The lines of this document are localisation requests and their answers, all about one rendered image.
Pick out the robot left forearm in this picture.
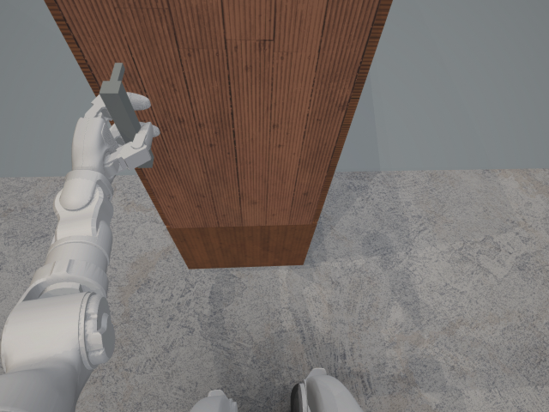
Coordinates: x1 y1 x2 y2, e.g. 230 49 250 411
0 169 114 373

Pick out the cupboard door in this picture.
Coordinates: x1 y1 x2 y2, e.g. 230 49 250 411
54 0 382 228

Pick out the left robot hand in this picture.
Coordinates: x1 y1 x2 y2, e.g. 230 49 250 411
71 92 160 184

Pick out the right robot thigh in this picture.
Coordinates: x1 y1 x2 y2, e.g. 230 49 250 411
299 375 364 412

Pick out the handle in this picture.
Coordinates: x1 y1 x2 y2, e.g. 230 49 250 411
100 63 154 168

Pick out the robot left upper arm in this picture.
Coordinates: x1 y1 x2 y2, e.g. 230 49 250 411
0 292 116 412

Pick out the left robot shin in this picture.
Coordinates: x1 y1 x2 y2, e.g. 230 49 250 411
208 390 226 397

